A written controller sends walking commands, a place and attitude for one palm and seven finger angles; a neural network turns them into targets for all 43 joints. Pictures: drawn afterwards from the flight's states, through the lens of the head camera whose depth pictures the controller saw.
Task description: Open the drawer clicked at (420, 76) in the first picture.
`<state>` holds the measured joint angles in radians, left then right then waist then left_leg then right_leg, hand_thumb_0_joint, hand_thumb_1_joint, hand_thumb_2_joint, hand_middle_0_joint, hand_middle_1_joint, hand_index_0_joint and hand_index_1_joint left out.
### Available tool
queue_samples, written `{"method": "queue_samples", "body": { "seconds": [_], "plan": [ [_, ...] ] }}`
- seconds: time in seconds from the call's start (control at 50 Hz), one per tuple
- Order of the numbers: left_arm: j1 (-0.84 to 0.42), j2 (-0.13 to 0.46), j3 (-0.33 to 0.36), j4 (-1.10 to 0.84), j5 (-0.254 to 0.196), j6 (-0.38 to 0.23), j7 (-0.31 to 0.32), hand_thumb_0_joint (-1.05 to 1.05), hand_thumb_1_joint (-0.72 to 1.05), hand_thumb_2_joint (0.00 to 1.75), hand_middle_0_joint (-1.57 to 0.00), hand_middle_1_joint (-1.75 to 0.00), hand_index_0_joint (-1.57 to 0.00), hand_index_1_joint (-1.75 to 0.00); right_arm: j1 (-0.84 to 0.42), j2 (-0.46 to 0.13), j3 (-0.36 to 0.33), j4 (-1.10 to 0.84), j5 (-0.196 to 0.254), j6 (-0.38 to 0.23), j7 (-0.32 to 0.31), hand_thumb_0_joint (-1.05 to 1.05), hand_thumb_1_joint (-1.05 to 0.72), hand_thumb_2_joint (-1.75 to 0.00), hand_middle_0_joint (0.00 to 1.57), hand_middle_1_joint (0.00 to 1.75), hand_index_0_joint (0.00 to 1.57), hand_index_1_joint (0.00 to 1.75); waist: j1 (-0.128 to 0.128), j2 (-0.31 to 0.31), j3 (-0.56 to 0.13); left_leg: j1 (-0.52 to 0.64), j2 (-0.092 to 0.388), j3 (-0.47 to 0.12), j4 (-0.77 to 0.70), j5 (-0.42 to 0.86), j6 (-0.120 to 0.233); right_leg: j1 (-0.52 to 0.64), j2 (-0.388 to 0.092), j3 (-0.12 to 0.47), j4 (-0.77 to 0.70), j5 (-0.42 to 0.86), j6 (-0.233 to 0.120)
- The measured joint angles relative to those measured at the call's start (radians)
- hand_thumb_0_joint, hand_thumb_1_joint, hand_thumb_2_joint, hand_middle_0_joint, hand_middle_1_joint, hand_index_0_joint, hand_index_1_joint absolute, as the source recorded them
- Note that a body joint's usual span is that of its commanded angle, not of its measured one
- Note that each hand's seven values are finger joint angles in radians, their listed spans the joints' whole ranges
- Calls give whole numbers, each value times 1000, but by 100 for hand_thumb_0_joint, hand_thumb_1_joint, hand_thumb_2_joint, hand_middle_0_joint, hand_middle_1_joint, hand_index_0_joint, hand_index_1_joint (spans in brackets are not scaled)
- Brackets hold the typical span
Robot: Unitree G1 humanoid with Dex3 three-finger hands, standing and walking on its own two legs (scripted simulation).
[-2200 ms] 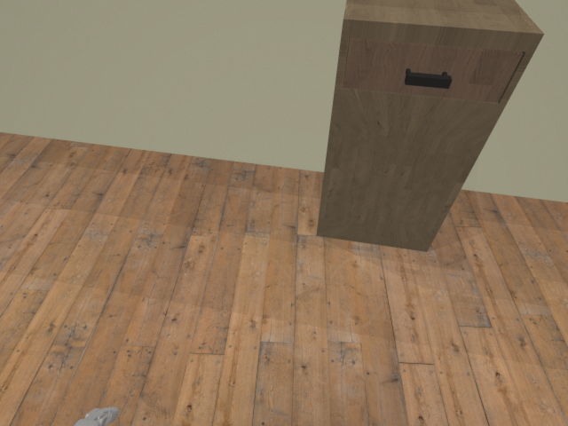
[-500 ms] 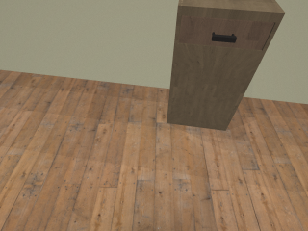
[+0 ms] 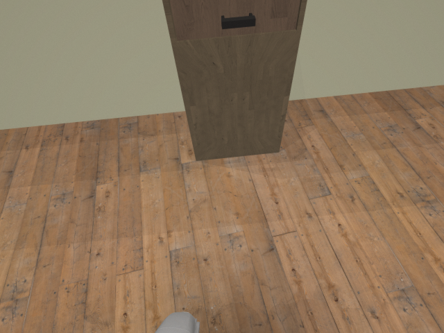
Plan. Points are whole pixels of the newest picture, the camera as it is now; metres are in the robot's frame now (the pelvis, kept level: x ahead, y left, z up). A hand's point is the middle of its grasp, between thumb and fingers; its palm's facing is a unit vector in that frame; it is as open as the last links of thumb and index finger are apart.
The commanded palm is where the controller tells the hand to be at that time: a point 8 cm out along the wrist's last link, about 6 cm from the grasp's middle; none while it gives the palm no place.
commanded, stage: walk to a spot facing it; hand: left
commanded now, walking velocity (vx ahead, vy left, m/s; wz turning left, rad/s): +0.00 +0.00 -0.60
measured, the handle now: (237, 19) +1.07 +0.04 +0.03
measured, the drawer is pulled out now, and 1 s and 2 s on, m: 0.00 0.00 0.00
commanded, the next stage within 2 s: turn to face it in 1.78 s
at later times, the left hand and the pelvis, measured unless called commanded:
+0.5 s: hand out of the picture +0.09 +0.27 -0.17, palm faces -0.21 -0.95 -0.22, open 7.4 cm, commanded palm none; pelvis -0.03 +0.07 +0.00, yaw -18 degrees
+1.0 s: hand (177, 317) +0.17 +0.12 -0.16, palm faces -0.55 -0.80 -0.22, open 7.4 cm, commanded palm none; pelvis +0.01 +0.00 +0.00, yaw -35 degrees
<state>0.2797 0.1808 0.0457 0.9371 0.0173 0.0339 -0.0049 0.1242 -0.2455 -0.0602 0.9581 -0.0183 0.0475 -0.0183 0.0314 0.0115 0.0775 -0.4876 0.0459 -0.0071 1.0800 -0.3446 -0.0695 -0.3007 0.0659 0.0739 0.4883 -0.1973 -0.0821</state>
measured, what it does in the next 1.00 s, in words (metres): steps on the spot, turning right: left foot, then right foot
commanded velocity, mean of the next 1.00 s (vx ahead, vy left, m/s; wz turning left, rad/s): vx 0.15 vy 0.00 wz -0.56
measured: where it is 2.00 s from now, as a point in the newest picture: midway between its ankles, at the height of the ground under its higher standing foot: (306, 301)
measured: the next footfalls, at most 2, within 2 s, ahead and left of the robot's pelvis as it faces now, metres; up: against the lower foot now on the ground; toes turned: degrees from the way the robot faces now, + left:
left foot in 0.32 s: +0.02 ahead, +0.16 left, +0.00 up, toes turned -13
right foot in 0.80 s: -0.08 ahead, -0.08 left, +0.00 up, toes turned -36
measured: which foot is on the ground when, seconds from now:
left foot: up 0.00-0.30, down 0.32-0.78, up 0.80-1.00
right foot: down 0.00-0.32, up 0.34-0.78, down 0.80-1.00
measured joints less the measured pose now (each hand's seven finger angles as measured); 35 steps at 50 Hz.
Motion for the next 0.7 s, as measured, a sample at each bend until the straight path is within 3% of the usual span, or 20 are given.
{"method": "queue_samples", "body": {
  "seconds": [0.18,0.26,0.32,0.34,0.4,0.46,0.5,0.6,0.7],
  "plan": [
    [-13,23,18,-15,8,6,1,0,90,89,-20,-30,-20,-30,-25,-6,-1,-21,4,0,-9,1,-91,-90,20,30,20,30,20,-13,-32,75,-20,-21,-177,-45,3,-22,44,86,-34,51,17],
    [-26,45,24,-21,12,17,1,0,90,90,-20,-30,-20,-30,-32,6,6,-44,13,-13,-10,1,-91,-90,20,30,20,30,27,-31,-38,143,-48,-25,-347,-66,25,-45,60,135,-36,73,41],
    [-33,65,30,-27,8,29,-1,0,90,90,-20,-30,-20,-30,-15,15,16,-64,19,-33,-12,1,-91,-90,20,30,20,30,17,-40,-51,232,-58,-22,-553,-1,52,-76,80,163,-9,75,68],
    [-39,74,34,-26,5,33,-2,0,90,90,-20,-30,-20,-30,-7,21,17,-65,16,-41,-14,1,-91,-90,20,30,20,30,8,-50,-50,241,-60,-15,-583,50,65,-100,81,163,41,19,75],
    [-52,96,53,-22,12,44,-13,0,91,90,-20,-30,-20,-30,26,39,31,-66,6,-35,-14,1,-91,-90,20,30,20,30,1,-73,-44,259,-52,26,-584,61,89,-202,60,77,357,-169,121],
    [-49,110,66,-27,18,46,-27,0,91,90,-20,-30,-20,-30,61,47,38,-55,-2,-29,-16,1,-91,-90,20,30,20,30,1,-71,-51,282,-28,61,-613,66,93,-262,17,17,625,-162,146],
    [-45,113,68,-29,17,47,-32,0,91,90,-20,-30,-20,-30,76,50,37,-50,-5,-30,-16,1,-91,-90,20,30,20,30,1,-65,-49,291,-13,88,-620,67,96,-260,-19,-4,690,-155,156],
    [-56,102,59,-16,10,59,-36,0,91,90,-20,-30,-19,-30,105,56,33,-48,-7,-48,-11,1,-91,-90,20,30,20,30,-18,-48,-26,299,22,157,-609,53,93,-187,-95,-45,579,-198,170],
    [-91,72,42,-9,11,61,-51,1,91,90,-20,-30,-19,-30,146,43,25,-22,-14,-55,1,1,-90,-90,20,30,20,30,-48,-18,-19,301,70,226,-578,23,70,-89,-122,-112,352,-252,151]
  ]
}}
